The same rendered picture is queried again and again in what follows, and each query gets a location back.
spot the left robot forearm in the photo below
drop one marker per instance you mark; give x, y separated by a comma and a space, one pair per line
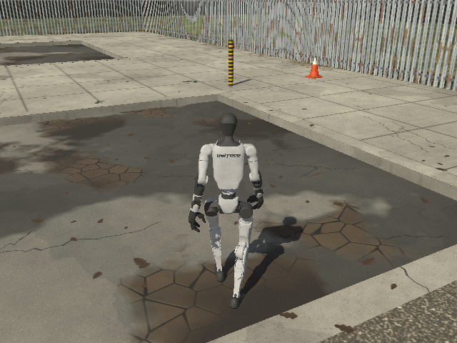
197, 197

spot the left robot shin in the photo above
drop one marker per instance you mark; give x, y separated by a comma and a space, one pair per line
216, 249

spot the left robot upper arm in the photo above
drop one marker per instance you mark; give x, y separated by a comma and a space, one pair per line
206, 150

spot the robot right hand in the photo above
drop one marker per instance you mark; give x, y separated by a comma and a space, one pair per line
253, 198

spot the right robot forearm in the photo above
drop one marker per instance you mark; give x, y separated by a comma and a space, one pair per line
257, 186

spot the robot left hand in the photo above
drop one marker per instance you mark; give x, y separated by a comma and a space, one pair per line
192, 221

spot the left robot foot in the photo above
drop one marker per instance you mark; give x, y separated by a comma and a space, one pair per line
219, 275

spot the right robot upper arm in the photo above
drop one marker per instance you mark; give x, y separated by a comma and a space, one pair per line
250, 150

